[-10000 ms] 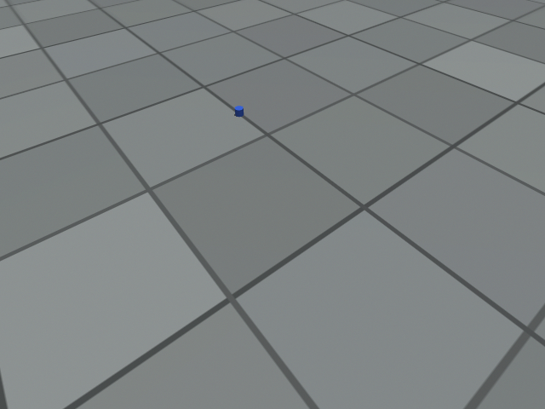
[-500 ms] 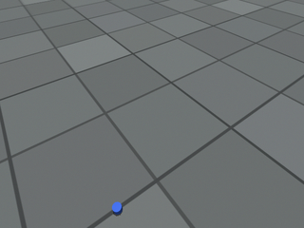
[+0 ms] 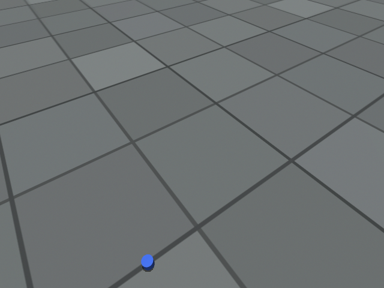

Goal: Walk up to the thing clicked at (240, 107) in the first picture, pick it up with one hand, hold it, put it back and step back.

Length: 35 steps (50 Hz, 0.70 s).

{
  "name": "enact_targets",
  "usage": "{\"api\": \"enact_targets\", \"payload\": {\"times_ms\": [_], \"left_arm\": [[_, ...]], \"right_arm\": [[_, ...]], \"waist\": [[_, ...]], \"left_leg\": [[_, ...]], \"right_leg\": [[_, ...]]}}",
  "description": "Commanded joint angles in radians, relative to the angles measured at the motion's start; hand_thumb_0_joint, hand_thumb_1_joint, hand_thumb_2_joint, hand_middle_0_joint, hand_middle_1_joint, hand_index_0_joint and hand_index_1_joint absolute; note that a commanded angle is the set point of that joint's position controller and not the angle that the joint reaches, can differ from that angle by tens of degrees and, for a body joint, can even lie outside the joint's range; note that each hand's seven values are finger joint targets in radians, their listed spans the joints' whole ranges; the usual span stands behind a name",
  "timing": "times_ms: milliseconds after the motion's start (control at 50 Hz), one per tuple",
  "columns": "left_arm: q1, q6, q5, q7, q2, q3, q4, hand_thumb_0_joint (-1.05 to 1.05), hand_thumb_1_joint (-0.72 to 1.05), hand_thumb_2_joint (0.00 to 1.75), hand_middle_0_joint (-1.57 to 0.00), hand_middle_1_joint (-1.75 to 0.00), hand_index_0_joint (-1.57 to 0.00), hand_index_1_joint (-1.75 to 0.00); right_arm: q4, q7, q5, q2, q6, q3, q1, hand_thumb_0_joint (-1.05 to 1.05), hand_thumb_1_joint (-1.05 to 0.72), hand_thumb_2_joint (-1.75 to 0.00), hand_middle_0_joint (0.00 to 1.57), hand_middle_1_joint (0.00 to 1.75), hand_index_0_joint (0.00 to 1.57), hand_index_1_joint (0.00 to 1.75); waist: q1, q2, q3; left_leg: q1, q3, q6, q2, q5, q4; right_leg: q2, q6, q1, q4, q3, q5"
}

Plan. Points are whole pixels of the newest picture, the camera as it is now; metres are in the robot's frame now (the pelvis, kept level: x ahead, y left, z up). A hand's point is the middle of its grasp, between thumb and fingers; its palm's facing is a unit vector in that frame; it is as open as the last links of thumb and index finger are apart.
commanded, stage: stand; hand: left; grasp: from above
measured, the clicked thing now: (147, 262) +0.42 +0.23 -0.76
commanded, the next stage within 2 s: rise first in 0.62 s
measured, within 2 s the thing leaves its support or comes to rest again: neither
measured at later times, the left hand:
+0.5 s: hand out of the picture +0.07 +0.26 -0.16, palm faces -0.03 -0.94 -0.35, open 7.4 cm
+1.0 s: hand out of the picture +0.15 +0.25 -0.17, palm faces -0.03 -0.93 -0.37, open 9.4 cm
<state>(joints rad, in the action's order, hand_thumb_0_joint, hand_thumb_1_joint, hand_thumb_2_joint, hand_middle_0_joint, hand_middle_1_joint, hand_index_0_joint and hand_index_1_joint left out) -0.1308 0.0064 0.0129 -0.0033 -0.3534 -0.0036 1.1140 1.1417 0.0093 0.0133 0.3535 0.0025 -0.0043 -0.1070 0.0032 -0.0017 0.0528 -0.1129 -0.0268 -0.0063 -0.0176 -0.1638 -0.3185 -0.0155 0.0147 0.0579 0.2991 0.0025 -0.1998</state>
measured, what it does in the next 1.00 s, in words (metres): stands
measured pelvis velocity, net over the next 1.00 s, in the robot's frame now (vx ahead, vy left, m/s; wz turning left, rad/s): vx -0.01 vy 0.00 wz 0.01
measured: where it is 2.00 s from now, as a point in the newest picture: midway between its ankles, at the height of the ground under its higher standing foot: outside the picture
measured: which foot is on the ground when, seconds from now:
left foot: down 0.00-1.00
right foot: down 0.00-1.00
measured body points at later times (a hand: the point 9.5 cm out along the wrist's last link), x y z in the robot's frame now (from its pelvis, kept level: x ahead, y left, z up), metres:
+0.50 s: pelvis +0.00 +0.00 +0.00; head +0.01 +0.00 +0.45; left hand +0.07 +0.30 -0.13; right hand +0.08 -0.30 -0.13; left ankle +0.01 +0.12 -0.75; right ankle -0.02 -0.13 -0.75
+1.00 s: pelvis -0.01 +0.00 -0.02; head +0.04 +0.01 +0.42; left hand +0.15 +0.30 -0.14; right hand +0.08 -0.27 -0.14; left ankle +0.01 +0.12 -0.75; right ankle -0.02 -0.13 -0.75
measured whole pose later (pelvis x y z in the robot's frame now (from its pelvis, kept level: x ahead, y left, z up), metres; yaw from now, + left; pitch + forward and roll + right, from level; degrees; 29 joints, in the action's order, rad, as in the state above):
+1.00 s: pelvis -0.01 +0.00 -0.02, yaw +0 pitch +6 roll +0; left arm 0.03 -0.02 0.13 -0.02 -0.34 0.14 1.00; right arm 0.77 -0.01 -0.02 0.25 0.03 -0.03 -0.24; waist 0.03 0.01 0.00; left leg -0.46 -0.01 -0.01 -0.03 -0.27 -0.62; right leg -0.01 0.01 0.40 0.62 0.01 -0.32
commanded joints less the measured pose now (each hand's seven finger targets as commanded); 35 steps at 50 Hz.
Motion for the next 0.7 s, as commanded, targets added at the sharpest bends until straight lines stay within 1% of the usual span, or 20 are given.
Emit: {"api": "enact_targets", "payload": {"times_ms": [0, 20, 40, 100, 120, 160, 180, 200, 240, 260, 340, 360, 380, 460, 560, 580, 620, 640, 660, 680], "left_arm": [[0.036, 0.023, -0.003, 0.014, -0.209, 0.041, -0.059, 0.00, 0.90, 0.90, -0.20, -0.30, -0.20, -0.30], [0.037, 0.024, -0.001, 0.015, -0.212, 0.042, -0.061, 0.00, 0.90, 0.90, -0.20, -0.30, -0.20, -0.30], [0.034, 0.022, -0.003, 0.014, -0.211, 0.042, -0.058, 0.00, 0.90, 0.90, -0.20, -0.30, -0.20, -0.30], [0.038, 0.022, -0.001, 0.014, -0.214, 0.044, -0.060, 0.00, 0.90, 0.90, -0.20, -0.30, -0.20, -0.30], [0.034, 0.022, -0.003, 0.013, -0.209, 0.041, -0.058, 0.00, 0.90, 0.90, -0.20, -0.30, -0.20, -0.30], [0.033, 0.023, -0.002, 0.013, -0.213, 0.044, -0.061, 0.00, 0.90, 0.90, -0.20, -0.30, -0.20, -0.30], [0.039, 0.021, -0.002, 0.013, -0.214, 0.043, -0.061, 0.00, 0.90, 0.90, -0.20, -0.30, -0.20, -0.30], [0.034, 0.020, -0.002, 0.013, -0.205, 0.042, -0.058, 0.00, 0.90, 0.90, -0.20, -0.30, -0.20, -0.30], [0.030, 0.021, -0.002, 0.014, -0.209, 0.042, -0.056, 0.00, 0.90, 0.90, -0.20, -0.30, -0.20, -0.30], [0.032, 0.022, -0.001, 0.014, -0.212, 0.044, -0.059, 0.00, 0.90, 0.90, -0.20, -0.30, -0.20, -0.30], [0.036, 0.021, -0.003, 0.014, -0.212, 0.044, -0.057, 0.00, 0.90, 0.90, -0.20, -0.30, -0.20, -0.30], [0.027, 0.022, -0.002, 0.013, -0.208, 0.044, -0.060, 0.00, 0.90, 0.90, -0.20, -0.30, -0.20, -0.30], [0.038, 0.021, -0.002, 0.013, -0.213, 0.045, -0.063, 0.00, 0.90, 0.90, -0.20, -0.30, -0.20, -0.30], [0.026, 0.021, -0.002, 0.013, -0.209, 0.045, -0.058, 0.00, 0.90, 0.90, -0.20, -0.30, -0.20, -0.30], [0.033, 0.020, -0.002, 0.013, -0.213, 0.046, -0.061, 0.00, 0.90, 0.90, -0.20, -0.30, -0.20, -0.30], [0.030, 0.021, -0.002, 0.015, -0.215, 0.047, -0.063, 0.00, 0.90, 0.90, -0.20, -0.30, -0.20, -0.30], [0.033, 0.021, -0.001, 0.014, -0.212, 0.045, -0.062, 0.00, 0.90, 0.90, -0.20, -0.30, -0.20, -0.30], [0.039, 0.020, -0.001, 0.015, -0.214, 0.047, -0.064, 0.00, 0.90, 0.90, -0.20, -0.30, -0.20, -0.30], [0.036, 0.021, -0.002, 0.013, -0.207, 0.044, -0.066, 0.00, 0.90, 0.90, -0.20, -0.30, -0.20, -0.30], [0.029, 0.021, -0.001, 0.014, -0.209, 0.044, -0.063, 0.00, 0.90, 0.90, -0.20, -0.30, -0.20, -0.30]], "right_arm": [[-0.064, -0.017, -0.005, 0.211, 0.025, -0.035, 0.043, 0.00, -0.90, -0.90, 0.20, 0.30, 0.20, 0.30], [-0.066, -0.017, -0.004, 0.211, 0.026, -0.036, 0.042, 0.00, -0.90, -0.90, 0.20, 0.30, 0.20, 0.30], [-0.065, -0.017, -0.005, 0.208, 0.026, -0.034, 0.046, 0.00, -0.90, -0.90, 0.20, 0.30, 0.20, 0.30], [-0.066, -0.017, -0.004, 0.209, 0.027, -0.036, 0.043, 0.00, -0.90, -0.90, 0.20, 0.30, 0.20, 0.30], [-0.065, -0.017, -0.004, 0.205, 0.027, -0.034, 0.046, 0.00, -0.90, -0.90, 0.20, 0.30, 0.20, 0.30], [-0.067, -0.017, -0.003, 0.210, 0.028, -0.036, 0.038, 0.00, -0.90, -0.90, 0.20, 0.30, 0.20, 0.30], [-0.067, -0.018, -0.004, 0.206, 0.029, -0.034, 0.038, 0.00, -0.90, -0.90, 0.20, 0.30, 0.20, 0.30], [-0.067, -0.018, -0.005, 0.215, 0.028, -0.035, 0.048, 0.00, -0.90, -0.90, 0.20, 0.30, 0.20, 0.30], [-0.066, -0.017, -0.006, 0.210, 0.027, -0.035, 0.042, 0.00, -0.90, -0.90, 0.20, 0.30, 0.20, 0.30], [-0.069, -0.017, -0.004, 0.213, 0.027, -0.038, 0.042, 0.00, -0.90, -0.90, 0.20, 0.30, 0.20, 0.30], [-0.067, -0.017, -0.006, 0.206, 0.027, -0.034, 0.041, 0.00, -0.90, -0.90, 0.20, 0.30, 0.20, 0.30], [-0.069, -0.018, -0.005, 0.214, 0.027, -0.036, 0.046, 0.00, -0.90, -0.90, 0.20, 0.30, 0.20, 0.30], [-0.070, -0.017, -0.004, 0.207, 0.028, -0.036, 0.037, 0.00, -0.90, -0.90, 0.20, 0.30, 0.20, 0.30], [-0.069, -0.018, -0.005, 0.210, 0.029, -0.036, 0.044, 0.00, -0.90, -0.90, 0.20, 0.30, 0.20, 0.30], [-0.069, -0.019, -0.004, 0.208, 0.031, -0.033, 0.039, 0.00, -0.90, -0.90, 0.20, 0.30, 0.20, 0.30], [-0.073, -0.019, -0.004, 0.213, 0.029, -0.037, 0.046, 0.00, -0.90, -0.90, 0.20, 0.30, 0.20, 0.30], [-0.071, -0.020, -0.005, 0.210, 0.028, -0.035, 0.041, 0.00, -0.90, -0.90, 0.20, 0.30, 0.20, 0.30], [-0.072, -0.020, -0.004, 0.208, 0.029, -0.035, 0.037, 0.00, -0.90, -0.90, 0.20, 0.30, 0.20, 0.30], [-0.073, -0.020, -0.004, 0.215, 0.029, -0.036, 0.039, 0.00, -0.90, -0.90, 0.20, 0.30, 0.20, 0.30], [-0.072, -0.020, -0.005, 0.215, 0.028, -0.037, 0.044, 0.00, -0.90, -0.90, 0.20, 0.30, 0.20, 0.30]], "waist": [[0.000, 0.008, -0.055], [0.002, 0.003, -0.073], [0.000, 0.009, -0.060], [-0.001, 0.003, -0.075], [-0.003, 0.008, -0.054], [-0.002, 0.001, -0.072], [0.002, 0.002, -0.062], [-0.004, -0.008, -0.056], [-0.002, 0.006, -0.058], [-0.002, 0.014, -0.072], [0.002, 0.003, -0.052], [-0.004, -0.004, -0.066], [0.004, 0.002, -0.071], [-0.003, 0.004, -0.071], [-0.001, 0.000, -0.061], [-0.004, 0.001, -0.080], [-0.001, 0.016, -0.062], [0.002, 0.009, -0.078], [-0.001, -0.007, -0.083], [-0.004, -0.002, -0.072]], "left_leg": [[0.033, 0.102, 0.026, -0.117, 0.141, 0.044], [0.044, 0.102, 0.026, -0.118, 0.153, 0.039], [0.043, 0.105, 0.023, -0.118, 0.153, 0.044], [0.044, 0.107, 0.027, -0.123, 0.160, 0.040], [0.034, 0.107, 0.024, -0.119, 0.167, 0.048], [0.043, 0.101, 0.028, -0.119, 0.159, 0.040], [0.034, 0.104, 0.024, -0.118, 0.162, 0.047], [0.034, 0.107, 0.026, -0.120, 0.152, 0.048], [0.042, 0.108, 0.026, -0.120, 0.151, 0.045], [0.051, 0.105, 0.029, -0.122, 0.161, 0.037], [0.039, 0.107, 0.023, -0.117, 0.152, 0.046], [0.045, 0.103, 0.027, -0.117, 0.144, 0.042], [0.043, 0.102, 0.026, -0.118, 0.159, 0.041], [0.053, 0.103, 0.028, -0.120, 0.170, 0.039], [0.044, 0.104, 0.026, -0.120, 0.181, 0.045], [0.065, 0.106, 0.029, -0.125, 0.212, 0.033], [0.050, 0.102, 0.029, -0.120, 0.186, 0.038], [0.057, 0.102, 0.027, -0.123, 0.185, 0.037], [0.058, 0.100, 0.029, -0.122, 0.197, 0.032], [0.053, 0.103, 0.029, -0.121, 0.183, 0.037]], "right_leg": [[-0.123, -0.029, 0.044, -0.053, -0.081, 0.134], [-0.123, -0.030, 0.036, -0.050, -0.081, 0.150], [-0.120, -0.031, 0.047, -0.044, -0.076, 0.133], [-0.121, -0.033, 0.034, -0.040, -0.076, 0.135], [-0.118, -0.032, 0.047, -0.045, -0.075, 0.132], [-0.124, -0.033, 0.032, -0.045, -0.081, 0.147], [-0.121, -0.033, 0.037, -0.041, -0.077, 0.142], [-0.120, -0.031, 0.040, -0.044, -0.075, 0.130], [-0.119, -0.031, 0.048, -0.047, -0.075, 0.118], [-0.122, -0.032, 0.041, -0.047, -0.074, 0.135], [-0.120, -0.033, 0.046, -0.044, -0.076, 0.130], [-0.122, -0.031, 0.043, -0.052, -0.081, 0.135], [-0.123, -0.034, 0.031, -0.043, -0.078, 0.150], [-0.123, -0.034, 0.038, -0.040, -0.078, 0.151], [-0.121, -0.029, 0.037, -0.041, -0.076, 0.154], [-0.124, -0.032, 0.030, -0.033, -0.074, 0.175], [-0.121, -0.030, 0.040, -0.041, -0.073, 0.162], [-0.124, -0.033, 0.032, -0.037, -0.077, 0.157], [-0.125, -0.033, 0.029, -0.036, -0.077, 0.175], [-0.122, -0.030, 0.035, -0.040, -0.073, 0.160]]}}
